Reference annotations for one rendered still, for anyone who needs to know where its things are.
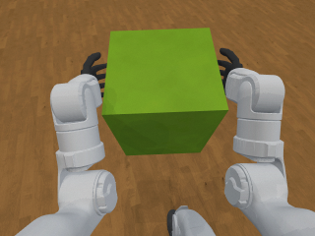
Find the right robot shin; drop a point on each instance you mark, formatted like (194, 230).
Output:
(180, 208)

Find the carton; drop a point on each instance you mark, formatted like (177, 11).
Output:
(163, 92)

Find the right robot thigh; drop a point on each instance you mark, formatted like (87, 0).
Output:
(188, 222)

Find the right robot forearm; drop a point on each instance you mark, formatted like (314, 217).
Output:
(260, 101)

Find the right robot hand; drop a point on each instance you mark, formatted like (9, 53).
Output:
(228, 66)

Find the left robot hand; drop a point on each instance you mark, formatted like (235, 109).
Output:
(89, 69)

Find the left robot forearm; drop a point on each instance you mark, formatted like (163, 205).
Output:
(73, 107)

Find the right robot upper arm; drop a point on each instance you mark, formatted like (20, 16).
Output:
(259, 190)

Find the left robot upper arm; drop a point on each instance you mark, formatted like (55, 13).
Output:
(85, 197)

